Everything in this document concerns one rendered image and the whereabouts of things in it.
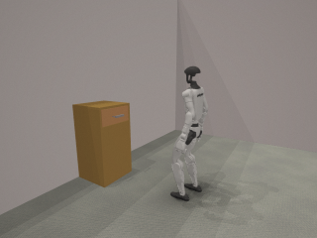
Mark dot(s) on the handle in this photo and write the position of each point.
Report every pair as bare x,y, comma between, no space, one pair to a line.
118,116

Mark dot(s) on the right robot forearm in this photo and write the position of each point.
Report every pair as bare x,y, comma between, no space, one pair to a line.
202,119

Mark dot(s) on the cabinet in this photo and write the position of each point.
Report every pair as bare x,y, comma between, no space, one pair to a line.
103,153

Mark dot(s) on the robot left thigh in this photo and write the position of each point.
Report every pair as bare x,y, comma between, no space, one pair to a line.
176,155

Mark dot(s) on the robot right upper arm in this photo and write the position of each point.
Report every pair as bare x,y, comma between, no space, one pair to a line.
205,105

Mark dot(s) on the robot head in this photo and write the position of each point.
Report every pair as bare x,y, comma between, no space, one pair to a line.
192,70

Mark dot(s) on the left robot hand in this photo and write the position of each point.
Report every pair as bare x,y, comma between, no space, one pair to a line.
180,146

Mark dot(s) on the robot left upper arm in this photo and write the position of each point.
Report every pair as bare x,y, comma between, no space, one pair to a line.
187,97

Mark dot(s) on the left robot forearm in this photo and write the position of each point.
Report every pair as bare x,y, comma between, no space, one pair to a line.
187,125

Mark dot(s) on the drawer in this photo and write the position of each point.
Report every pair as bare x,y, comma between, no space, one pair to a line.
107,118

